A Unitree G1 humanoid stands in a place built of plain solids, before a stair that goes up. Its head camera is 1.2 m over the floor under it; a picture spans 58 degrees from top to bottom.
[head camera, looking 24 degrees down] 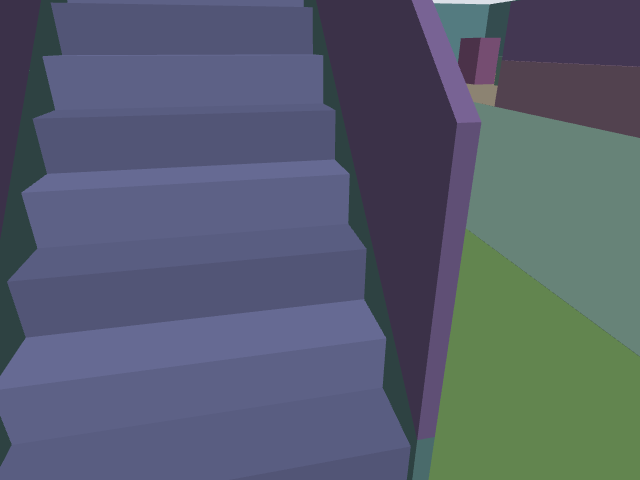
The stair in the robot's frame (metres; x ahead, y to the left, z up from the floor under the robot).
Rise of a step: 0.20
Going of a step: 0.23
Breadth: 1.08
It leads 12 degrees to the left of straight ahead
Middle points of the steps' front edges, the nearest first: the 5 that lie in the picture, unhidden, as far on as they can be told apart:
0.97 0.32 0.39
1.20 0.37 0.59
1.42 0.42 0.78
1.65 0.47 0.98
1.87 0.51 1.17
